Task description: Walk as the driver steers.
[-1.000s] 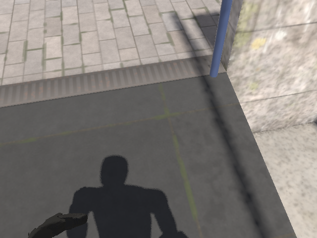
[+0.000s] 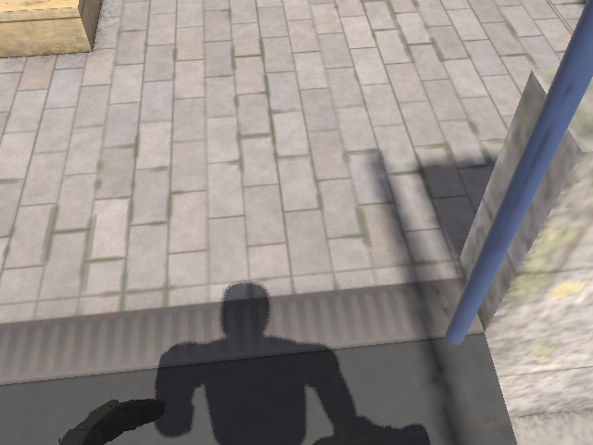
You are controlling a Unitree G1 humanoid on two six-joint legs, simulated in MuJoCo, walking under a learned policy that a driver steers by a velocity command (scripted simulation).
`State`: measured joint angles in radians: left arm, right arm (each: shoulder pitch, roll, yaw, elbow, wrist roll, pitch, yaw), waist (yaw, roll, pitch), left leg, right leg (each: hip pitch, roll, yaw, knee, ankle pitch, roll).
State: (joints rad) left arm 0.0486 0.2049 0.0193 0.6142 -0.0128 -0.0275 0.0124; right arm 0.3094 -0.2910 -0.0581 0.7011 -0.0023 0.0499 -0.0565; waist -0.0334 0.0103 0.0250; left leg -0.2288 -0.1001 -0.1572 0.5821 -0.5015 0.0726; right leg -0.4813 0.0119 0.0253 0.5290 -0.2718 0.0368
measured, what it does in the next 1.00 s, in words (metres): steps on the spot, turning left: left foot, then right foot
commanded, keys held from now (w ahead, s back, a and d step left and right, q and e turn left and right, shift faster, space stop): q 0.58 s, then no key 0.42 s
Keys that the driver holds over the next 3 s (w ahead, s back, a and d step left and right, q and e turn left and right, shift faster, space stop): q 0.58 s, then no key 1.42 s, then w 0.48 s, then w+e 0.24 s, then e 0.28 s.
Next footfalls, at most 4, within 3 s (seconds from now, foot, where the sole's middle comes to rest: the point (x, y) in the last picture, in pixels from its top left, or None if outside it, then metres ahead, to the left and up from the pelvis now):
0.34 left None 0.05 0.15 -0.76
0.78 right None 0.13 -0.07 -0.75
1.06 left None -0.02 0.17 -0.77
2.56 left None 0.29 0.33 -0.72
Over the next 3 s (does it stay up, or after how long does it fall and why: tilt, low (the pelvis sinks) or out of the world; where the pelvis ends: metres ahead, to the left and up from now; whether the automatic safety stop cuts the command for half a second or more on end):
stays up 0.40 0.23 0.04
